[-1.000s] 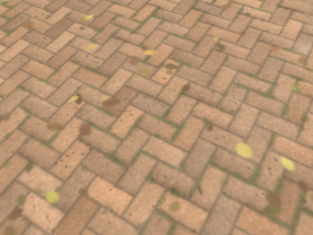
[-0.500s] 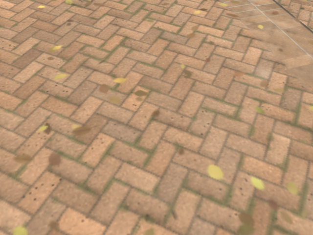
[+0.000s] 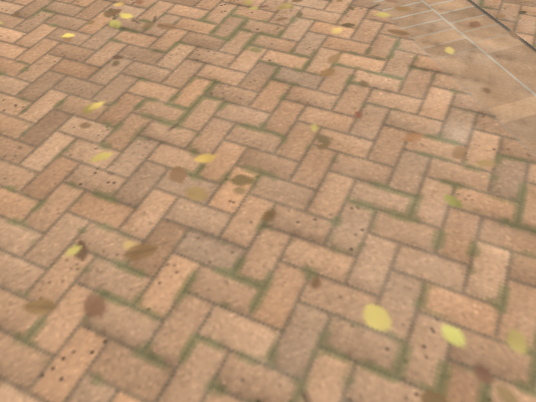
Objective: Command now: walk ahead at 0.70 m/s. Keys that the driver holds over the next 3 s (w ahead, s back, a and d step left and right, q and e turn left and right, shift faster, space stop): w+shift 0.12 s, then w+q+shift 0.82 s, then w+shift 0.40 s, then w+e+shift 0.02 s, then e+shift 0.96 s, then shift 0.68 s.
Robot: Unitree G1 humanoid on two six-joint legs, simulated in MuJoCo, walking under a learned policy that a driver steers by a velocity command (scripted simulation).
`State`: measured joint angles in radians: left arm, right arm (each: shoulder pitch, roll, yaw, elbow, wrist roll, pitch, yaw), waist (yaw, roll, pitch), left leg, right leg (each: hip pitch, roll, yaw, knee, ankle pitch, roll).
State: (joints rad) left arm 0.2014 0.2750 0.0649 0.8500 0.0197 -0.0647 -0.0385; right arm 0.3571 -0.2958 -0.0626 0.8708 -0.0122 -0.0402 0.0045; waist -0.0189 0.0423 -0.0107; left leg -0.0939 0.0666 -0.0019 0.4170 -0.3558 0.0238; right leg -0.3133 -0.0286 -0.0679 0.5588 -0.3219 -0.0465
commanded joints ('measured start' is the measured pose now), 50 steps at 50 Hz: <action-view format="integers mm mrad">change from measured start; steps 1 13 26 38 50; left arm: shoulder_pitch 379 230 63 -299 82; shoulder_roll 129 86 101 43 115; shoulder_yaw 42 -4 -16 -75 4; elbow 75 56 -121 -298 -185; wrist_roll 35 14 14 29 42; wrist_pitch -1 -65 -68 -10 -14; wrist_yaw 5 33 32 1 52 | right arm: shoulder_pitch -192 -332 64 92 -67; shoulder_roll -80 -43 -295 -167 -124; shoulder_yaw -20 7 -85 -50 -4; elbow -92 -200 -99 -71 -147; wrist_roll -31 -12 -8 18 -12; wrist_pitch -13 18 35 -39 -21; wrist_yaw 17 71 25 6 14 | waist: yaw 251 56 -121 -57 86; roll -165 -104 72 -23 -80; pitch -28 158 -221 123 -106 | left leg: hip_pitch -544 -775 482 -207 -612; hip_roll -29 -19 167 -83 -65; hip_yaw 49 -35 -857 -362 -111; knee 320 575 -143 -257 935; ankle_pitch -85 324 -279 500 88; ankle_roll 113 21 441 235 87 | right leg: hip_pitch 605 279 -539 -243 411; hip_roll -37 -183 63 -33 -313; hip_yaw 80 57 151 42 616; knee -149 -548 1080 159 -295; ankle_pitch -110 70 -46 402 -266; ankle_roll -16 -66 33 106 -102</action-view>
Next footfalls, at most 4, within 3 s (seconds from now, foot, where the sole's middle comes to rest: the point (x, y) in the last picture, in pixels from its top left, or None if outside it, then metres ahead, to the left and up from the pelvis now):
0.02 right None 0.06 -0.13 -0.78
0.48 left None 0.48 0.09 -0.78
0.92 right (238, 256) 0.96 0.13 -0.78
1.36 left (97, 229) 1.08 0.59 -0.78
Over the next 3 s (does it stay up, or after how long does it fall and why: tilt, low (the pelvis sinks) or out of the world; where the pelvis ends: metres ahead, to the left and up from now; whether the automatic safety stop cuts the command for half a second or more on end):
stays up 1.30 0.78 0.00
